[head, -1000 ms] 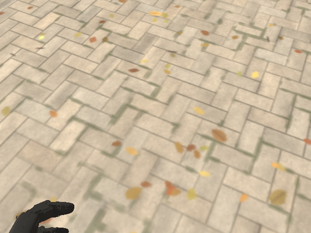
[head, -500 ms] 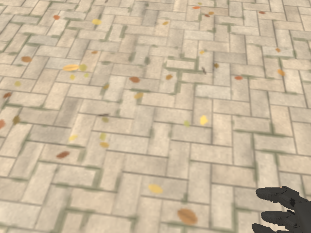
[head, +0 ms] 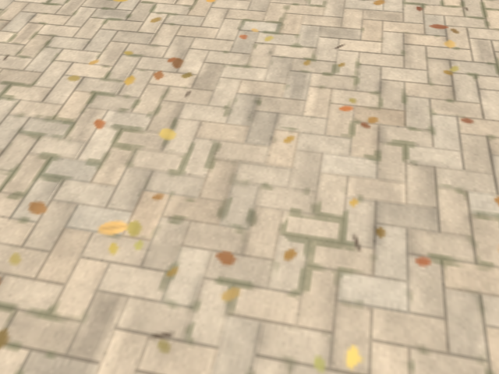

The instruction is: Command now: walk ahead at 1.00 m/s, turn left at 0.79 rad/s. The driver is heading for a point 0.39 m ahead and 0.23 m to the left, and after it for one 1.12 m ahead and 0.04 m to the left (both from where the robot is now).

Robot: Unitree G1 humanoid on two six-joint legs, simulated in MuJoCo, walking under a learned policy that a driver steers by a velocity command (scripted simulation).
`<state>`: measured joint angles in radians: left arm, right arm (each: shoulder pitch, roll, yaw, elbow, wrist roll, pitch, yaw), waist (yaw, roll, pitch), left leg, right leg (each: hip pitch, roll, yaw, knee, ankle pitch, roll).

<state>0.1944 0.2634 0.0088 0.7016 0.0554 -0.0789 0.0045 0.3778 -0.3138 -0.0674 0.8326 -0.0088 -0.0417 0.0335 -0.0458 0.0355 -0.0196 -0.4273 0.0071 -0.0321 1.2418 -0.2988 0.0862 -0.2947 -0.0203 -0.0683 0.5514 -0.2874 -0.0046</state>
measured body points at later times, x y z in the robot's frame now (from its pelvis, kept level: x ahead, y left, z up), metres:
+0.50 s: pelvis +0.42 +0.07 +0.00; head +0.47 +0.08 +0.44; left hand +0.47 +0.35 -0.10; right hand +0.59 -0.16 -0.13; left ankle +0.41 +0.08 -0.73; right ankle +0.54 -0.07 -0.65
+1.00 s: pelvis +0.64 +0.09 +0.00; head +0.69 +0.07 +0.45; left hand +0.66 +0.39 -0.10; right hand +0.85 -0.13 -0.12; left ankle +0.67 +0.30 -0.66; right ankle +0.74 +0.10 -0.73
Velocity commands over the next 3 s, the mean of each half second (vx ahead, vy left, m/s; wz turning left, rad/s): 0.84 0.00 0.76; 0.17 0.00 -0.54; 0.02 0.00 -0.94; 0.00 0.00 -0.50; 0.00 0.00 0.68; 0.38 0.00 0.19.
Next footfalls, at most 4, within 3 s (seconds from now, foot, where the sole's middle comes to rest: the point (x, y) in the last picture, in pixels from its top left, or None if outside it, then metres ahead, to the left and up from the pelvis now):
0.30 left None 0.45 0.10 -0.77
0.72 right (219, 287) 0.78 0.11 -0.77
1.42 left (174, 278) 0.82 0.24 -0.77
1.90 right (229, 316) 0.68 0.08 -0.77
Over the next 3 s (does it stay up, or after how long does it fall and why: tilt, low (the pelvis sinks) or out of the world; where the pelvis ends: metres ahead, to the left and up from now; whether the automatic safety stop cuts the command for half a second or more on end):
stays up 0.89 0.16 0.00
